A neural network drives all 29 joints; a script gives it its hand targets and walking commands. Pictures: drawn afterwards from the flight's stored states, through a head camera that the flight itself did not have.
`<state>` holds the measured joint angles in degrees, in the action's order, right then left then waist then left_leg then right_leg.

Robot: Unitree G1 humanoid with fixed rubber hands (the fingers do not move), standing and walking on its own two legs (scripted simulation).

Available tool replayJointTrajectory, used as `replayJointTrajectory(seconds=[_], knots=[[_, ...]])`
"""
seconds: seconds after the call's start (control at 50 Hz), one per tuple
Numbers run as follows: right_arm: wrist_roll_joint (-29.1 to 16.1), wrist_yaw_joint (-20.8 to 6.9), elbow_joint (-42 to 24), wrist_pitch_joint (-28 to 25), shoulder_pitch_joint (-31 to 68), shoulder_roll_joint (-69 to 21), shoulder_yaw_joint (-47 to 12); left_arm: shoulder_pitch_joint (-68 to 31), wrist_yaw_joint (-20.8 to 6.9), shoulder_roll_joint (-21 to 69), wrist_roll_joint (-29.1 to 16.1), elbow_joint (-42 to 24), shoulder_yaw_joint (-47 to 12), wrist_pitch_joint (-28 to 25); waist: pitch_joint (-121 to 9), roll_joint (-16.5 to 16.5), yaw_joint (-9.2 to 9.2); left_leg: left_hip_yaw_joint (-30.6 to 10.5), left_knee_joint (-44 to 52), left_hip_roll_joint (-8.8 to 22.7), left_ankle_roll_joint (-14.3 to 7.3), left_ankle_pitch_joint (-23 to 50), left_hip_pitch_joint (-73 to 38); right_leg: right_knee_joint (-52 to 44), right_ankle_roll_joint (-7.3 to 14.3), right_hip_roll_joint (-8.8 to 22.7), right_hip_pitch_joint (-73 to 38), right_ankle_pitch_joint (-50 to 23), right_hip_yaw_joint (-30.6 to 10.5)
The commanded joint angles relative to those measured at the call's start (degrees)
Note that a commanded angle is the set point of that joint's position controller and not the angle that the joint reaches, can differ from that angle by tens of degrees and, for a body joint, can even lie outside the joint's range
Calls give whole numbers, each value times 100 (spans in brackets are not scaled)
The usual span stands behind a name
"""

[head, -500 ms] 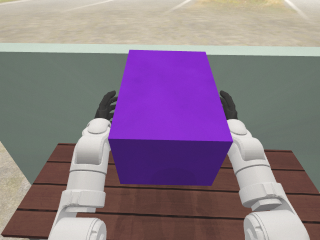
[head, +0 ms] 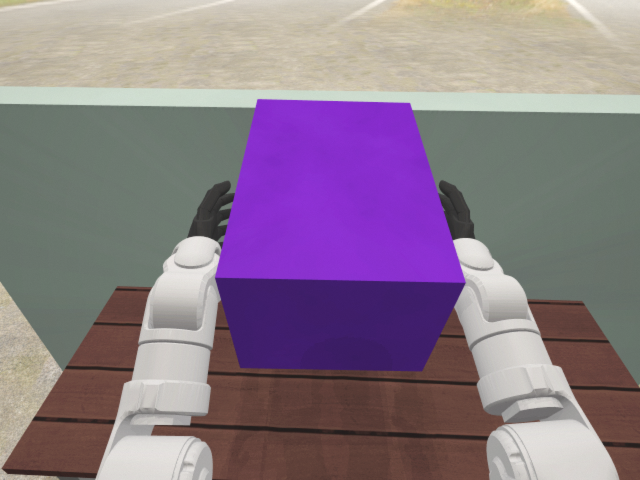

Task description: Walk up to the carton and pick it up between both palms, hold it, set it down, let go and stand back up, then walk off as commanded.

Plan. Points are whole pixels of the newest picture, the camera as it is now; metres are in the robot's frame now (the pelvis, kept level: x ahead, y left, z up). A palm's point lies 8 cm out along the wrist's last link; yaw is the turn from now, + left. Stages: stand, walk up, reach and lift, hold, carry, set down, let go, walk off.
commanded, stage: hold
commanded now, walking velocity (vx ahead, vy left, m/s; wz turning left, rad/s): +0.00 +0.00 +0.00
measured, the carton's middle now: (332, 223) +0.40 +0.00 +0.19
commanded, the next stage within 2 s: none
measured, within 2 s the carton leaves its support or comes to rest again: neither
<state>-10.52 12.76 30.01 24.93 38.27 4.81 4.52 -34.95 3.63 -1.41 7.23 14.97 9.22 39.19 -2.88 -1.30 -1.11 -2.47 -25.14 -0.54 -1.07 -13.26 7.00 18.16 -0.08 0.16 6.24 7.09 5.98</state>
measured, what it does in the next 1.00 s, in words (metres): stands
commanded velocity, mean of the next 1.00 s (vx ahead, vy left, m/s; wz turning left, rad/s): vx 0.00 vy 0.00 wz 0.00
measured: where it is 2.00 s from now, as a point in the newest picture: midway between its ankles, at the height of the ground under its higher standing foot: outside the picture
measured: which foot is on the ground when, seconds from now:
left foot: down 0.00-1.00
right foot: down 0.00-1.00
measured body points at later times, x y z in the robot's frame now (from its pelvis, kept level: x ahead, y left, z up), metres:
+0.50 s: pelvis +0.00 +0.00 +0.00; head -0.05 +0.00 +0.45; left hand +0.37 +0.15 +0.19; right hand +0.38 -0.15 +0.18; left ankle +0.01 +0.10 -0.74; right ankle +0.04 -0.12 -0.74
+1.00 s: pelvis +0.00 +0.00 +0.00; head -0.05 +0.01 +0.45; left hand +0.37 +0.15 +0.19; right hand +0.38 -0.15 +0.18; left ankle +0.01 +0.10 -0.74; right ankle +0.04 -0.12 -0.74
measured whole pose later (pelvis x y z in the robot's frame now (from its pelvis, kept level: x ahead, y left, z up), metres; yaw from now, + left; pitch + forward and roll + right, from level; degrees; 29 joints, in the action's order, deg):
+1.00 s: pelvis +0.00 +0.00 +0.00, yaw +0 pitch -5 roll -2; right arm -10.5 12.8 30.0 24.9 38.2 4.7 4.5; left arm -34.9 3.4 -1.4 7.5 14.7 9.4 39.5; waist -2.8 -1.2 -1.1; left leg -2.5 -25.1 -0.5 -1.1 -13.2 6.8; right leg 18.2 -0.1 0.2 6.0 7.1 6.0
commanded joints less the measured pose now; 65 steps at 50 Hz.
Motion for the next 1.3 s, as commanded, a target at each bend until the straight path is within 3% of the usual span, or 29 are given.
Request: replayJointTrajectory(seconds=[0.0, 0.02, 0.08, 0.12, 0.14, 0.16, 0.2, 0.26, 0.28, 0.36, 0.46, 0.5, 0.56, 0.58, 0.66, 0.7, 0.74, 0.76, 0.78, 0.8, 0.84, 0.86, 0.9, 0.92, 0.96, 1.02, 1.12, 1.2, 1.28], knots=[[-547, -741, -1895, -320, 4774, -3882, -2463, -4286, -1027, 3917, -213, -1464, -2048, -408, -2082, 372, -314, -19, 734, -197, 161, 1427, -153, -115, -129, -333, -1583, -939, -345], [-577, -750, -1794, -303, 4756, -3899, -2517, -4205, -1028, 3883, -168, -1361, -1936, -398, -1968, 412, -245, -25, 776, -196, 135, 1396, -171, -136, -132, -330, -1494, -889, -342], [-589, -767, -1832, -315, 4687, -3904, -2519, -4236, -1004, 4041, -235, -1509, -2138, -388, -2187, 267, -316, -31, 704, -160, 222, 1594, -272, -96, -70, -391, -1535, -987, -358], [-548, -740, -1977, -341, 4906, -3848, -2430, -4302, -1009, 4046, -298, -1469, -2152, -412, -2136, 380, -366, -59, 703, -151, 205, 1485, -208, -117, -79, -380, -1438, -937, -333], [-568, -761, -1827, -339, 4848, -3896, -2482, -4191, -1016, 3990, -228, -1330, -2051, -394, -2067, 362, -278, -27, 722, -180, 179, 1553, -253, -138, -103, -370, -1426, -950, -344], [-540, -741, -1778, -321, 4740, -3880, -2426, -4250, -1021, 3967, -206, -1467, -2080, -392, -1996, 288, -352, -20, 723, -178, 187, 1535, -237, -129, -94, -369, -1445, -941, -325], [-508, -746, -1644, -282, 4705, -3870, -2407, -4140, -1051, 3881, -134, -1268, -1912, -355, -1794, 455, -270, -8, 793, -183, 154, 1307, -111, -181, -94, -353, -1490, -820, -369], [-477, -752, -1533, -281, 4634, -3794, -2335, -4315, -1053, 3868, -129, -1359, -1913, -375, -1837, 341, -323, 15, 802, -184, 169, 1293, -141, -133, -100, -334, -1443, -755, -310], [-535, -729, -1846, -330, 4753, -3885, -2450, -4167, -1064, 3942, -181, -1412, -1989, -365, -2032, 399, -336, 7, 724, -210, 151, 1512, -188, -99, -129, -317, -1577, -1061, -331], [-516, -757, -1593, -281, 4617, -3801, -2384, -4115, -1062, 3908, -101, -1269, -1890, -346, -1807, 426, -300, -13, 777, -162, 166, 1461, -169, -139, -80, -355, -1508, -948, -348], [-582, -739, -1920, -327, 4678, -3870, -2546, -4302, -1023, 3926, -298, -1676, -2175, -414, -2172, 337, -346, -32, 659, -193, 200, 1703, -299, -65, -120, -365, -1529, -1128, -338], [-566, -737, -1900, -346, 4813, -3826, -2455, -4056, -1042, 3934, -173, -1328, -1993, -355, -2023, 384, -288, -11, 729, -195, 153, 1475, -206, -140, -115, -345, -1457, -909, -325], [-521, -729, -1849, -360, 4809, -3879, -2489, -4194, -1063, 3882, -165, -1357, -1951, -385, -1957, 412, -235, 46, 764, -188, 133, 1367, -165, -132, -140, -339, -1496, -867, -330], [-526, -742, -1744, -341, 4712, -3837, -2428, -4212, -1056, 3973, -213, -1429, -2082, -384, -1983, 339, -341, 12, 768, -181, 161, 1354, -202, -120, -113, -349, -1482, -854, -320], [-477, -759, -1591, -301, 4692, -3792, -2355, -4189, -1055, 3929, -129, -1313, -1971, -343, -1827, 340, -346, -33, 770, -162, 194, 1375, -202, -156, -88, -345, -1450, -822, -332], [-555, -742, -1971, -382, 4901, -3876, -2459, -4257, -1039, 4017, -240, -1540, -2096, -378, -2202, 355, -337, -11, 689, -189, 175, 1579, -278, -111, -119, -352, -1527, -1016, -315], [-497, -749, -1795, -343, 4781, -3776, -2372, -4179, -1062, 3960, -202, -1305, -2082, -351, -1927, 339, -366, -30, 752, -180, 194, 1435, -218, -170, -71, -371, -1452, -826, -307], [-490, -763, -1838, -338, 4936, -3822, -2385, -4219, -1059, 3920, -191, -1140, -1980, -346, -1905, 409, -282, -12, 784, -195, 151, 1246, -125, -187, -99, -351, -1416, -693, -320], [-482, -760, -1714, -333, 4817, -3815, -2311, -4219, -1056, 4008, -213, -1275, -2035, -350, -1914, 340, -390, -4, 773, -188, 178, 1350, -187, -169, -84, -335, -1438, -819, -319], [-518, -761, -1842, -343, 4793, -3876, -2398, -4153, -1059, 3966, -177, -1364, -1985, -361, -1992, 417, -294, 20, 745, -175, 165, 1519, -226, -123, -101, -349, -1495, -984, -320], [-537, -743, -1775, -335, 4726, -3827, -2452, -4177, -1048, 3928, -175, -1454, -2035, -366, -1969, 286, -307, 6, 733, -208, 187, 1524, -217, -118, -119, -336, -1519, -977, -324], [-557, -747, -1785, -334, 4779, -3869, -2483, -4163, -1054, 3942, -137, -1402, -1940, -352, -1977, 407, -259, 23, 735, -189, 179, 1541, -209, -126, -121, -365, -1502, -958, -301], [-518, -744, -1873, -338, 4816, -3830, -2407, -4183, -1054, 3976, -221, -1348, -2050, -350, -2039, 431, -325, -13, 751, -170, 178, 1372, -197, -144, -84, -379, -1502, -819, -320], [-520, -754, -1802, -342, 4643, -3872, -2418, -4323, -1034, 4013, -280, -1682, -2200, -409, -2128, 228, -398, -7, 728, -177, 234, 1617, -283, -110, -91, -365, -1510, -1026, -300], [-561, -720, -1805, -311, 4670, -3818, -2466, -4015, -1051, 3911, -124, -1365, -1940, -319, -1936, 406, -297, 24, 688, -205, 180, 1660, -266, -151, -116, -357, -1580, -1070, -329], [-484, -759, -1769, -308, 4708, -3783, -2388, -4177, -1045, 3942, -178, -1397, -2071, -337, -1896, 317, -346, -23, 795, -182, 204, 1360, -187, -148, -77, -352, -1505, -811, -313], [-507, -765, -1642, -319, 4654, -3869, -2434, -4238, -1082, 3810, -74, -1448, -1872, -368, -1851, 400, -214, 29, 813, -183, 142, 1365, -115, -117, -125, -318, -1583, -855, -316], [-440, -743, -1786, -326, 4816, -3719, -2293, -4098, -1100, 3905, -168, -1191, -1929, -314, -1849, 450, -350, 6, 792, -174, 165, 1350, -169, -173, -86, -339, -1433, -805, -298], [-554, -770, -1762, -347, 4635, -3892, -2381, -4276, -1038, 3965, -233, -1623, -2105, -380, -2012, 297, -328, -11, 727, -173, 205, 1478, -205, -81, -88, -358, -1543, -884, -309]])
